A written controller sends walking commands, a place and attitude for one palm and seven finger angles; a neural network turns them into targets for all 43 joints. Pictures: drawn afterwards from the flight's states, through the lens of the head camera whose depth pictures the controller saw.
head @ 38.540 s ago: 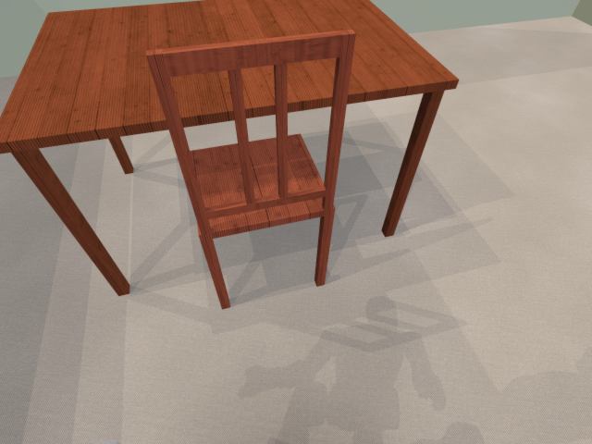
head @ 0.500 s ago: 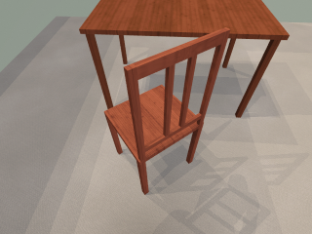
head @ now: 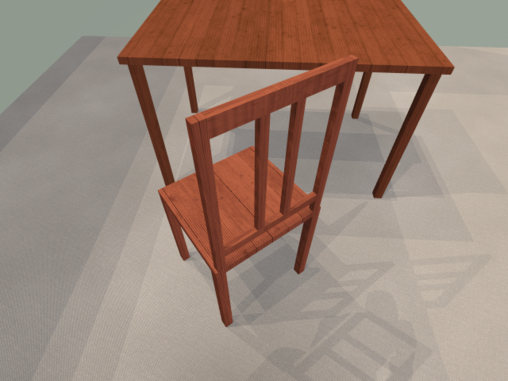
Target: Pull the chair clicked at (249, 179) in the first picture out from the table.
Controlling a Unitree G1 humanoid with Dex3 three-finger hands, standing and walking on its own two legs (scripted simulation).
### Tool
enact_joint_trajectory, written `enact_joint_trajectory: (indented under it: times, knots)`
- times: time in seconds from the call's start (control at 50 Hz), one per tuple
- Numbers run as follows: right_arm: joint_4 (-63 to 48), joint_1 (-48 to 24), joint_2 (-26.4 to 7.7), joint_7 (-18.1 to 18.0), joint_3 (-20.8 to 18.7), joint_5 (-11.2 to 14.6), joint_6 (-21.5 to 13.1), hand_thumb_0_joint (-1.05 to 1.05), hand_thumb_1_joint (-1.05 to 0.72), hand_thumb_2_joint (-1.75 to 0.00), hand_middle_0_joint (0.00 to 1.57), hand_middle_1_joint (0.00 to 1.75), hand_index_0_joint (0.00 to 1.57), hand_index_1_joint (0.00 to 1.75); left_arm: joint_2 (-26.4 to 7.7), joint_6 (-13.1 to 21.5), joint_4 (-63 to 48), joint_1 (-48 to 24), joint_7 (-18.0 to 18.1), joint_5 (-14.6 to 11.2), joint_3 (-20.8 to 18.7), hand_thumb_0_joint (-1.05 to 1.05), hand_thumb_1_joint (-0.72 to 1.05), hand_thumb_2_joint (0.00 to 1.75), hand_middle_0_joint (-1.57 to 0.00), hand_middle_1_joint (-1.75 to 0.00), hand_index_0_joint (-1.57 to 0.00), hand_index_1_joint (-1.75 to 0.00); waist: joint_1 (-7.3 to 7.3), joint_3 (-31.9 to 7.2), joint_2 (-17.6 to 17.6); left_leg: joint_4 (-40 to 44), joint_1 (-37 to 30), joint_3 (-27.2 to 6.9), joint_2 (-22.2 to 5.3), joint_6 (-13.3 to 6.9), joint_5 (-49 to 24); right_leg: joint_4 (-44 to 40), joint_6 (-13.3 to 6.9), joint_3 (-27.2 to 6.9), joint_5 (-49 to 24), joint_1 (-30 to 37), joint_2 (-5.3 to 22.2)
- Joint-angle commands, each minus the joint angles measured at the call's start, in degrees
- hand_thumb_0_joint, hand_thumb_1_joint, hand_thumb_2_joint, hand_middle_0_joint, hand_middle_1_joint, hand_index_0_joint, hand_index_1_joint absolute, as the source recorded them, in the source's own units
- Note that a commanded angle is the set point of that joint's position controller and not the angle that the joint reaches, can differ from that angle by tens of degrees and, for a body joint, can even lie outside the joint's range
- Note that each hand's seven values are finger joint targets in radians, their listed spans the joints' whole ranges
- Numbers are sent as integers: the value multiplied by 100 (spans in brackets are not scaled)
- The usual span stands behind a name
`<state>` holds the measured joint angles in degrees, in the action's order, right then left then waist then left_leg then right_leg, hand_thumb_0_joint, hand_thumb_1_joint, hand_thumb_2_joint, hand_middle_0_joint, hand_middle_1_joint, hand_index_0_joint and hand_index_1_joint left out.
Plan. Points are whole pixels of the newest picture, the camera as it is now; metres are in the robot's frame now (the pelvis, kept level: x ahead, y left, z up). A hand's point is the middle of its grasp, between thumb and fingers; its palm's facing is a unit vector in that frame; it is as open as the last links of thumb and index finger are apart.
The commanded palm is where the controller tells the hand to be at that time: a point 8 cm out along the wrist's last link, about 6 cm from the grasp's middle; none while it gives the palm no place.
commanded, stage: look to check the result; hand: left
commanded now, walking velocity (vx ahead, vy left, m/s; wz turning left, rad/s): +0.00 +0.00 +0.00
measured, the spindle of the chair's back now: (260, 180) +0.55 +0.01 -0.05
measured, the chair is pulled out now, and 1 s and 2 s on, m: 0.46 0.46 0.46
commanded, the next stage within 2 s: stand and wait in 0.72 s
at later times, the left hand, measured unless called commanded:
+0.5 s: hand out of the picture -0.01 +0.15 -0.17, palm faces +0.06 -0.98 -0.18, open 7.4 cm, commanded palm none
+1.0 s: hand out of the picture +0.00 +0.16 -0.17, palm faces +0.05 -0.98 -0.20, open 7.4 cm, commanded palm none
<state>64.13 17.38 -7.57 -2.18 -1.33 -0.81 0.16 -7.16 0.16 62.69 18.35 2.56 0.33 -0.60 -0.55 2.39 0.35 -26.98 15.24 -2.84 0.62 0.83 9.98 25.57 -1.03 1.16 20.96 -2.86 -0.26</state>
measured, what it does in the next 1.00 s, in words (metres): stands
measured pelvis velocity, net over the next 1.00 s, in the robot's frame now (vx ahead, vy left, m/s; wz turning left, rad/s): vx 0.02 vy -0.01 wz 0.00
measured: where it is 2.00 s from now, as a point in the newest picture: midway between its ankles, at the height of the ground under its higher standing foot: outside the picture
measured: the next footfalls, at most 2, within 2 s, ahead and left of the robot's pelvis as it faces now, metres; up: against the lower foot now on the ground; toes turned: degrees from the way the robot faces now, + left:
none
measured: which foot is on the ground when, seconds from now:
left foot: down 0.00-1.00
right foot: down 0.00-1.00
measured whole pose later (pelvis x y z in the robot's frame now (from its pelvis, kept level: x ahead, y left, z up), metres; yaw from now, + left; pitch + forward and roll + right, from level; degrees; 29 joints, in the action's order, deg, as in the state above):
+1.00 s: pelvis +0.02 -0.01 +0.00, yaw +0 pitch -2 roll +1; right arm 64.8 15.7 -8.0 -2.5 -1.1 -0.6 0.2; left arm -7.0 0.2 63.1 19.0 2.7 0.2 -0.6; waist -0.2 3.2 0.3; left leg -26.6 13.4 -2.5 0.6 1.2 11.5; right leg 24.4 -1.4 0.9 21.9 -0.8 -0.1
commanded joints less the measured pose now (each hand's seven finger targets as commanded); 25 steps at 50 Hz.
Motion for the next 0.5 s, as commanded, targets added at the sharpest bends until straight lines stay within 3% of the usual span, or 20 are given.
enact_joint_trajectory:
  times: [0.0, 0.1, 0.24, 0.32, 0.44, 0.48]
  knots:
    - [-165, 334, -533, -27, -73, 8, -70, 0, -90, -90, 20, 30, 20, 30, -562, 44, -83, 554, 19, -18, -109, 0, 90, 90, -20, -30, -20, -30, 35, 192, -163, 196, -560, -269, -402, -314, -1042, -616, -157, -344, -1417, -714, 523]
    - [-134, 321, -534, -39, -64, 11, -69, 0, -90, -90, 20, 30, 20, 30, -580, 37, -63, 561, 22, -19, -111, 0, 90, 90, -20, -30, -20, -30, 26, 206, -37, 200, -580, -269, -408, -319, -1098, -596, -156, -336, -1464, -666, 514]
    - [-131, 220, -521, -38, -54, 24, -45, 0, -90, -90, 20, 30, 20, 30, -558, 38, -12, 641, 23, -17, -89, 0, 90, 90, -20, -30, -20, -30, 59, 381, -147, 189, -569, -228, -394, -312, -976, -677, -155, -328, -1410, -770, 512]
    - [-121, 259, -551, -39, -55, 20, -60, 0, -90, -90, 20, 30, 20, 30, -574, 47, -26, 617, 27, -18, -95, 0, 90, 90, -20, -30, -20, -30, 22, 212, -174, 179, -630, -232, -397, -306, -1104, -614, -143, -341, -1610, -640, 531]
    - [-123, 171, -532, -46, -52, 24, -54, 0, -90, -90, 20, 30, 20, 30, -550, 42, -19, 637, 27, -14, -95, 0, 90, 90, -20, -30, -20, -30, 59, 400, -113, 181, -584, -212, -397, -310, -1123, -642, -135, -301, -1628, -707, 517]
    - [-124, 193, -556, -47, -56, 11, -60, 0, -90, -90, 20, 30, 20, 30, -538, 42, -21, 634, 24, -13, -93, 0, 90, 90, -20, -30, -20, -30, 31, 303, -52, 193, -637, -230, -402, -308, -1095, -626, -145, -341, -1589, -675, 537]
